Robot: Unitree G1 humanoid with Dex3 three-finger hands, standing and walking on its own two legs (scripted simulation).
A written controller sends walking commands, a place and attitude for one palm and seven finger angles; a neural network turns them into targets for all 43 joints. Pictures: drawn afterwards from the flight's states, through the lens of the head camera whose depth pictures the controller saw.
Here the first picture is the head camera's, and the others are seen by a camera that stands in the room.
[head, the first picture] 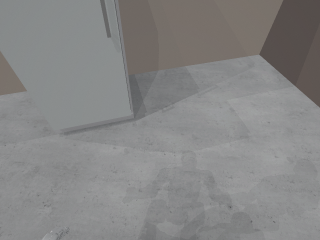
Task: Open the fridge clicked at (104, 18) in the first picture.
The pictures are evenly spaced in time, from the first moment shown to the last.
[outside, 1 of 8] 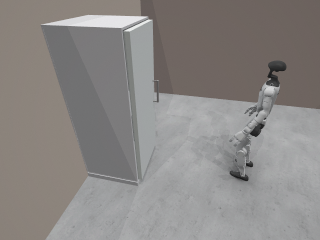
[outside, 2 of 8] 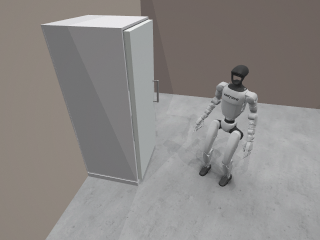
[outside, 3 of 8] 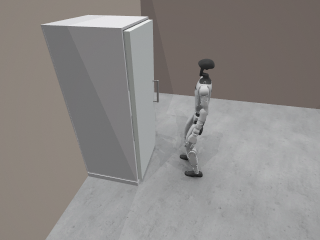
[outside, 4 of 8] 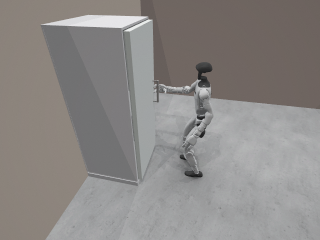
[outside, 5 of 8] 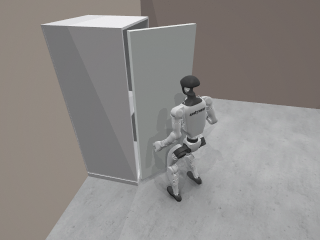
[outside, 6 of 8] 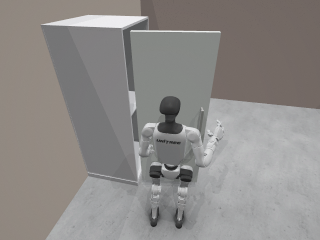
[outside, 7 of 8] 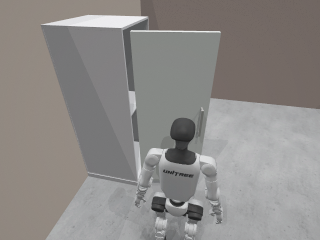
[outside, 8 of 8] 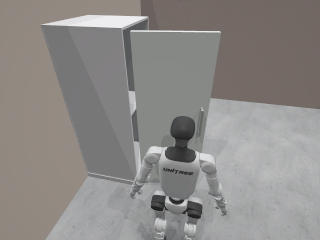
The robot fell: no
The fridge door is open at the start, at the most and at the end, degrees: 0 84 80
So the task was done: yes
